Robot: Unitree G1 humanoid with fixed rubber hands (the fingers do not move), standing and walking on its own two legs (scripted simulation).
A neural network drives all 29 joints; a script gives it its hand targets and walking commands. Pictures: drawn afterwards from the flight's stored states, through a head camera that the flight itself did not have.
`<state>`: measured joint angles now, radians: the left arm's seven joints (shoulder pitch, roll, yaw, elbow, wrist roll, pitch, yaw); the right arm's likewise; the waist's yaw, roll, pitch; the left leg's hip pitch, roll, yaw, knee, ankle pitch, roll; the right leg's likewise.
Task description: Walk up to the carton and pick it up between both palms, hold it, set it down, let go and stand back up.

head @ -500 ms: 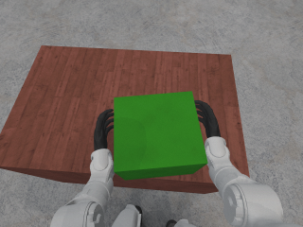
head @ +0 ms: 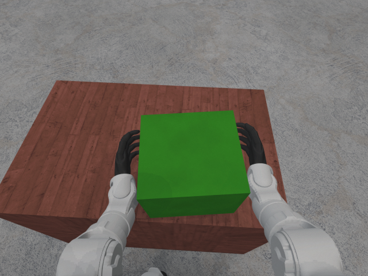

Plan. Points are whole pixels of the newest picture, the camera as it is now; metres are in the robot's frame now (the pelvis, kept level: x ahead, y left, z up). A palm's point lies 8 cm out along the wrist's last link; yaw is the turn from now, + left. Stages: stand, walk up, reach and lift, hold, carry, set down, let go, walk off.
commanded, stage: reach and lift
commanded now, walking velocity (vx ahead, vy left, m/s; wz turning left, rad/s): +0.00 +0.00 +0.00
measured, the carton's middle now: (189, 166) +0.37 +0.02 -0.03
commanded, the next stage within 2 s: none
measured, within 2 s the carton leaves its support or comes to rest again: neither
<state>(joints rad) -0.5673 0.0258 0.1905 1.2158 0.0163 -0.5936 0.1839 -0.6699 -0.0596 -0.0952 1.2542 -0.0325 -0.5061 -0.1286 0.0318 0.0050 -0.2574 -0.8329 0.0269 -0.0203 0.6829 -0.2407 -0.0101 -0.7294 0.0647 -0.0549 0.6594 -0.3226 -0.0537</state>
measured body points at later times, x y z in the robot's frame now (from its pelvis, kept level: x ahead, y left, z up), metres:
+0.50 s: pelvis +0.02 +0.00 +0.03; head +0.04 +0.01 +0.48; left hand +0.38 +0.18 +0.06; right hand +0.41 -0.13 +0.08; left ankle +0.03 +0.12 -0.71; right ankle -0.02 -0.09 -0.71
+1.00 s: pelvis +0.01 +0.00 +0.04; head +0.00 +0.01 +0.49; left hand +0.38 +0.18 +0.12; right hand +0.40 -0.13 +0.12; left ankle +0.03 +0.12 -0.71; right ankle -0.02 -0.09 -0.71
